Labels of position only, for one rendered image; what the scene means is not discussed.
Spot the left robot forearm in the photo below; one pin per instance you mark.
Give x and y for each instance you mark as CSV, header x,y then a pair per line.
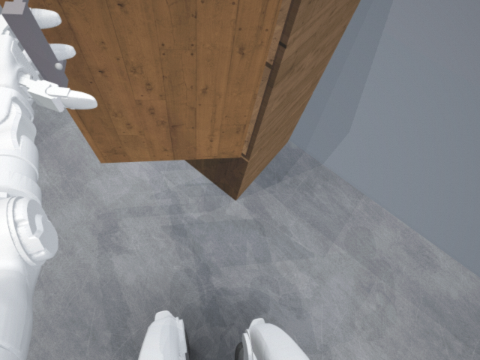
x,y
19,158

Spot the robot left upper arm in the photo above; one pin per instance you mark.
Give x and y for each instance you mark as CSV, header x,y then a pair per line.
x,y
27,240

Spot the cupboard door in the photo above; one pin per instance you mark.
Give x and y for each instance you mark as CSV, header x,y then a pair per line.
x,y
173,79

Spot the left robot hand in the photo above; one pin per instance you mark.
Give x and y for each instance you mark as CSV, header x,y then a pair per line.
x,y
15,63

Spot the handle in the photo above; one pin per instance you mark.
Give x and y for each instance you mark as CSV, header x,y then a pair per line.
x,y
23,24

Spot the right robot thigh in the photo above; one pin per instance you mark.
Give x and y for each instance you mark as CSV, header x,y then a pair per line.
x,y
269,342

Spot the right robot shin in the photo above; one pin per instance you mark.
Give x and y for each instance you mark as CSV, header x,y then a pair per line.
x,y
255,322

